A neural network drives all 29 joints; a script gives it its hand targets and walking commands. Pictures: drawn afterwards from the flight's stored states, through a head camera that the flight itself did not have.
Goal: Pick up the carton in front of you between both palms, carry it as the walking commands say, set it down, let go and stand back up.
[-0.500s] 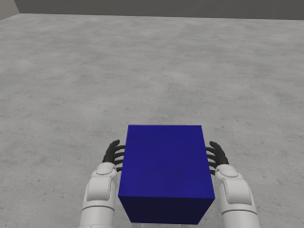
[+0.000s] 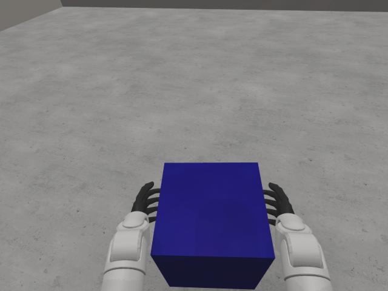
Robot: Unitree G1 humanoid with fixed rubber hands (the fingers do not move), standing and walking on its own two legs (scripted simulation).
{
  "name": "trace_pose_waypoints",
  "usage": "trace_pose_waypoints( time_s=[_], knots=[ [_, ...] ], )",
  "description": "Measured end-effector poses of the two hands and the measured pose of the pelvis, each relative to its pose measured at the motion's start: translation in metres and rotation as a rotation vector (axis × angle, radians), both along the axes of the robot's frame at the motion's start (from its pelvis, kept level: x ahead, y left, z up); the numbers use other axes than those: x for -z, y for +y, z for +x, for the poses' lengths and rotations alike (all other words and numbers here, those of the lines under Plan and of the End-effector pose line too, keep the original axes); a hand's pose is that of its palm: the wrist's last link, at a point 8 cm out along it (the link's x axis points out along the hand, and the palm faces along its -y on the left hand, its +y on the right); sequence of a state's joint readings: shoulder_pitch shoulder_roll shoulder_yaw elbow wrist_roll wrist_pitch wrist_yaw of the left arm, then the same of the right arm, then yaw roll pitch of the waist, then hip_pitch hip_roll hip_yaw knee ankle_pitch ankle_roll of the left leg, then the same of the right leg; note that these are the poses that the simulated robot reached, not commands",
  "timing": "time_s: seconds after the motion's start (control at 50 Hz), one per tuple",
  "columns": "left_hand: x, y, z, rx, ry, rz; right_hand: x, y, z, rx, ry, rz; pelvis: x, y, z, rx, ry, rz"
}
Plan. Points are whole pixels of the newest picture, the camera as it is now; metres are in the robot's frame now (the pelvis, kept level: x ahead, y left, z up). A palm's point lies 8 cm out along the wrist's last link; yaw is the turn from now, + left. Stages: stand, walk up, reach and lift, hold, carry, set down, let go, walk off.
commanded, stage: hold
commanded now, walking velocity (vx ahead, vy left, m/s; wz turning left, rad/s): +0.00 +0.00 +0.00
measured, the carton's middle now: (211, 228) +0.30 +0.01 -0.05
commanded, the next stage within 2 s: set down in 0.30 s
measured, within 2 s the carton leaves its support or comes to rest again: neither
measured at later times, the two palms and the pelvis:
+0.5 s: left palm (154, 216) +0.28 +0.13 +0.03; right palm (294, 216) +0.29 -0.17 +0.01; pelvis -0.01 -0.03 -0.01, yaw +2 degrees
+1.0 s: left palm (172, 228) +0.35 +0.12 -0.17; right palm (275, 232) +0.35 -0.18 -0.19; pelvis -0.05 -0.03 -0.10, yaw +4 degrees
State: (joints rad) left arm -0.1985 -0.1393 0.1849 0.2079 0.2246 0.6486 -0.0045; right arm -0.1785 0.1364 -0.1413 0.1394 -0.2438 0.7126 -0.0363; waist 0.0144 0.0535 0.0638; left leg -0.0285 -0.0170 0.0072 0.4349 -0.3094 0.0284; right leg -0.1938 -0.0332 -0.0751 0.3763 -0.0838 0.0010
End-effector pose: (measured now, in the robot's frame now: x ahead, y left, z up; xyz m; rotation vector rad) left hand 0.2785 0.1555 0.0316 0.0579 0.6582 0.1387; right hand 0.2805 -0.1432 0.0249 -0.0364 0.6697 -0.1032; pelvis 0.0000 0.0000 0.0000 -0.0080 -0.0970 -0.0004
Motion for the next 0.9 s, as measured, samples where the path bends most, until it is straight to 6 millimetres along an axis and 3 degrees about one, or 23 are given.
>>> trace_pose_waypoints(
  time_s=[0.1, 0.38, 0.6, 0.74, 0.9],
  knots=[
    [-0.001, 0.000, -0.005, -0.021, -0.009, -0.002, -0.001, 0.000, 0.000, -0.019, -0.009, -0.001, 0.000, -0.005, -0.003, -0.018, -0.013, -0.002],
    [-0.001, -0.024, -0.005, -0.006, -0.011, 0.014, 0.003, -0.024, -0.004, -0.002, -0.011, 0.013, 0.001, -0.026, -0.008, -0.025, -0.020, 0.003],
    [0.021, -0.028, 0.021, -0.055, 0.007, -0.010, 0.026, -0.027, 0.032, 0.024, 0.010, 0.090, 0.012, -0.040, -0.018, -0.063, 0.014, 0.006],
    [0.065, -0.026, 0.043, -0.050, 0.024, 0.024, 0.073, -0.025, 0.056, -0.008, 0.025, 0.068, 0.030, -0.041, -0.029, -0.058, 0.165, 0.014],
    [0.158, -0.030, 0.060, -0.030, 0.013, 0.021, 0.169, -0.029, 0.064, -0.014, 0.012, 0.035, 0.068, -0.034, -0.044, -0.055, 0.428, 0.022]
  ],
)
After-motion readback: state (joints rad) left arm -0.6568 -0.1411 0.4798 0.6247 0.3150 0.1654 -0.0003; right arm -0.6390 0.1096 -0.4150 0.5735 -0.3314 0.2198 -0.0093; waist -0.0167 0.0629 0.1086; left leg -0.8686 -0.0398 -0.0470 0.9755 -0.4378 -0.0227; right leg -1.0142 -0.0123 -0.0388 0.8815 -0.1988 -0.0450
